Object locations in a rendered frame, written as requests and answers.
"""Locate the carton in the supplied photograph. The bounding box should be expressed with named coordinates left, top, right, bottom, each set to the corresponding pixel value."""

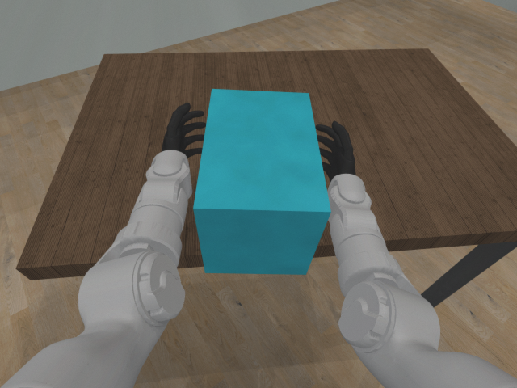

left=193, top=89, right=331, bottom=275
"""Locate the robot left upper arm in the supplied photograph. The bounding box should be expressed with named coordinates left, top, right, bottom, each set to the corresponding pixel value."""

left=0, top=251, right=185, bottom=388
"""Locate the robot left hand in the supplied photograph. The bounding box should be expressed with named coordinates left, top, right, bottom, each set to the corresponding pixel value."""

left=162, top=103, right=206, bottom=158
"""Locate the left robot forearm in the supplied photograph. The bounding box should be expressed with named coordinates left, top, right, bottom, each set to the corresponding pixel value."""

left=78, top=150, right=192, bottom=315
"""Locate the right robot forearm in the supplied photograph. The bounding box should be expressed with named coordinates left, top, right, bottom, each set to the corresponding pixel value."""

left=327, top=174, right=422, bottom=297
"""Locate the robot right upper arm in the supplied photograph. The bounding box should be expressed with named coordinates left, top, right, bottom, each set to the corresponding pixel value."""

left=338, top=280, right=517, bottom=388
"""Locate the robot right hand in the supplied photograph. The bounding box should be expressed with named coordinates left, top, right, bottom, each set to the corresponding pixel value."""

left=315, top=121, right=356, bottom=182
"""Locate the table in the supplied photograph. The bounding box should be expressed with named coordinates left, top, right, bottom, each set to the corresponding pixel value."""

left=16, top=48, right=517, bottom=307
